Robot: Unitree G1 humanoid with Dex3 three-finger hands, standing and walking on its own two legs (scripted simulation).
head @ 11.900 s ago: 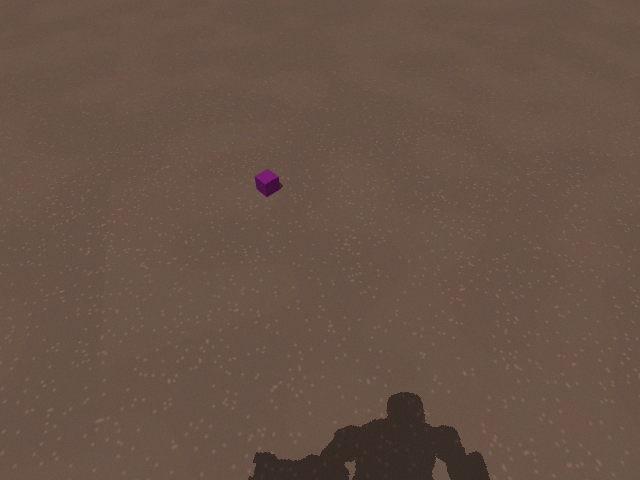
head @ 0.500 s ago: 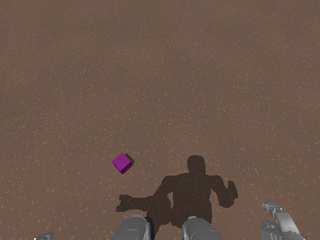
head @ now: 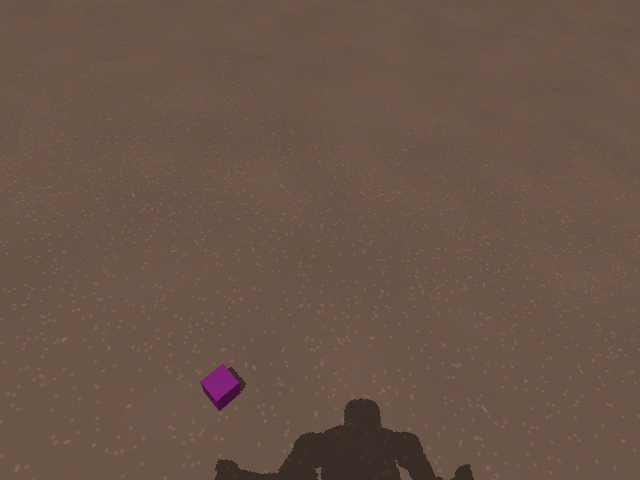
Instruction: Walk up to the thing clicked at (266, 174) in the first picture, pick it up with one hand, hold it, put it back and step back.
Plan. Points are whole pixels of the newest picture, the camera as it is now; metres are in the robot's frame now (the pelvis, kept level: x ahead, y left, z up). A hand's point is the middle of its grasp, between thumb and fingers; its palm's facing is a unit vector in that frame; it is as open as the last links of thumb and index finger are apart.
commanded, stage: walk up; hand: left
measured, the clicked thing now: (221, 387) +0.52 +0.24 -0.73
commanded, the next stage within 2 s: none
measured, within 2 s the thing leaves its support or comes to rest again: neither
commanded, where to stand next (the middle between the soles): +0.10 -0.01 m, yaw +2 degrees
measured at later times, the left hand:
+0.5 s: hand out of the picture +0.08 +0.23 -0.13, palm faces +0.00 -0.89 -0.46, open 7.4 cm
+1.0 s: hand out of the picture -0.06 +0.22 -0.15, palm faces +0.04 -0.88 -0.46, open 7.4 cm
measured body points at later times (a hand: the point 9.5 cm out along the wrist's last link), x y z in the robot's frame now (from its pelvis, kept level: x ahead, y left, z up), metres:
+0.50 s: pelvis -0.04 -0.04 -0.01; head +0.04 -0.08 +0.42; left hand +0.08 +0.28 -0.10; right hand +0.08 -0.33 -0.17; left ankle -0.09 +0.11 -0.64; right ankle +0.09 -0.13 -0.73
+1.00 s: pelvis -0.03 -0.08 -0.02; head -0.02 -0.09 +0.43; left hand -0.06 +0.26 -0.12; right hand +0.03 -0.42 -0.13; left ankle -0.10 +0.07 -0.72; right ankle +0.04 -0.21 -0.74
